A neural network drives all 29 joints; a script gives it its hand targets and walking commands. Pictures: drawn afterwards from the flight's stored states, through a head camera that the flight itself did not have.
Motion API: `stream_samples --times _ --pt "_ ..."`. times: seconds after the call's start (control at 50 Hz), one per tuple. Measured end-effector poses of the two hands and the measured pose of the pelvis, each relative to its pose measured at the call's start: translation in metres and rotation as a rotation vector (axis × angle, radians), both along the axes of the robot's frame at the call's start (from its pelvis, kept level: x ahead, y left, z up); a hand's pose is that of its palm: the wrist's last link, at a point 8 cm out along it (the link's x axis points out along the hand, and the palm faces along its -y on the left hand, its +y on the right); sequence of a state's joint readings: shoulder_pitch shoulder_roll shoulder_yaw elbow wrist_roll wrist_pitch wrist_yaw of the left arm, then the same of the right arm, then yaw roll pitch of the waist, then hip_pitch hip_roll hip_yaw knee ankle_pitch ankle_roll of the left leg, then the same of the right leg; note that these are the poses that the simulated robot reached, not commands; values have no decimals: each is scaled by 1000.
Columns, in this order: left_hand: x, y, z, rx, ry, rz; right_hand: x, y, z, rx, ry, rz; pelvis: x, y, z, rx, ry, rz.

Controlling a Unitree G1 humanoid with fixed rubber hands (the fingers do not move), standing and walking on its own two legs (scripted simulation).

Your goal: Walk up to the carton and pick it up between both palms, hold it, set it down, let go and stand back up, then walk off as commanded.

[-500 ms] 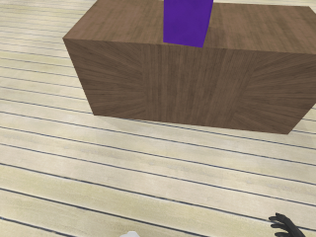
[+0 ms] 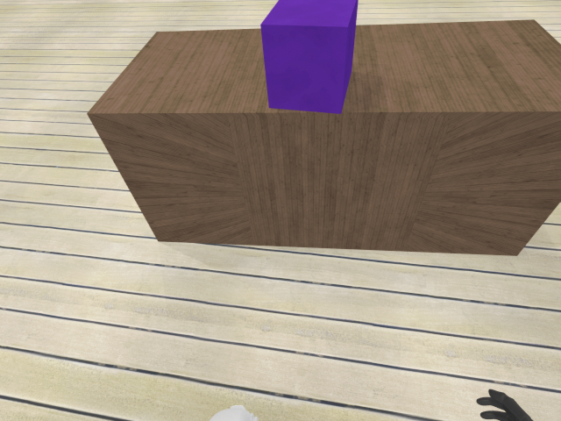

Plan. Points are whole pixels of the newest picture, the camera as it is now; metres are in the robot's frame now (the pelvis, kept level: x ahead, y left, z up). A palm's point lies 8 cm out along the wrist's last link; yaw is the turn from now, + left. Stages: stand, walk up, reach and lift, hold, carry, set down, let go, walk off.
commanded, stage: walk up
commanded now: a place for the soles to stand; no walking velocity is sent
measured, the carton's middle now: (312, 51) +1.08 -0.10 +0.04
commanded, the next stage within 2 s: none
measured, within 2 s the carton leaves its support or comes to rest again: neither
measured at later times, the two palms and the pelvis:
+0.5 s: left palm (72, 397) +0.20 +0.35 -0.11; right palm (479, 339) +0.25 -0.28 -0.05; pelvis +0.14 +0.04 +0.00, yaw -1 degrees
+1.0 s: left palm (91, 314) +0.32 +0.34 -0.07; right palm (453, 296) +0.34 -0.29 -0.10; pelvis +0.26 +0.02 +0.00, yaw -3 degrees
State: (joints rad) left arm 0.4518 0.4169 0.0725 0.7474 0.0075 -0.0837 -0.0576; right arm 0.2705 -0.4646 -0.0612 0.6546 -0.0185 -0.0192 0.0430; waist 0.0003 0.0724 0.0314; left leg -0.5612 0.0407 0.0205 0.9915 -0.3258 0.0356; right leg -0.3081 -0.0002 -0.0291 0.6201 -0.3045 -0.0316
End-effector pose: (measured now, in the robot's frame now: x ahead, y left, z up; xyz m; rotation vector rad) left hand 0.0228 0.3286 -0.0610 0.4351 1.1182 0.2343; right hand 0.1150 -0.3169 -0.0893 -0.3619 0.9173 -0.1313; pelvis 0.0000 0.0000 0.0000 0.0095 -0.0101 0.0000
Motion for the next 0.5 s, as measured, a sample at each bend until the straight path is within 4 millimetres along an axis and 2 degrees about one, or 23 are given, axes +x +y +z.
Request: stream_samples --times 0.12,0.2,0.26,0.32,0.38,0.5 --pt "34 19 -9 -15 19 0 35 19 3 -16 6 11 35 20 -2 -27 33 1" --pt "61 35 -31 -46 17 0 61 38 3 -46 -18 24 58 39 -13 -46 20 2" --pt "91 37 -40 -81 -24 -5 72 49 13 -53 -49 6 75 46 -12 -39 -32 -4" --pt "122 36 -42 -109 -76 -15 85 49 27 -82 -63 -3 92 49 -7 -43 -58 -6" --pt "144 33 -44 -129 -96 -22 100 46 38 -103 -78 -4 108 49 -4 -42 -69 -8" --pt "181 21 -45 -139 -96 -27 133 36 43 -110 -91 -10 142 40 -3 -28 -79 -16"
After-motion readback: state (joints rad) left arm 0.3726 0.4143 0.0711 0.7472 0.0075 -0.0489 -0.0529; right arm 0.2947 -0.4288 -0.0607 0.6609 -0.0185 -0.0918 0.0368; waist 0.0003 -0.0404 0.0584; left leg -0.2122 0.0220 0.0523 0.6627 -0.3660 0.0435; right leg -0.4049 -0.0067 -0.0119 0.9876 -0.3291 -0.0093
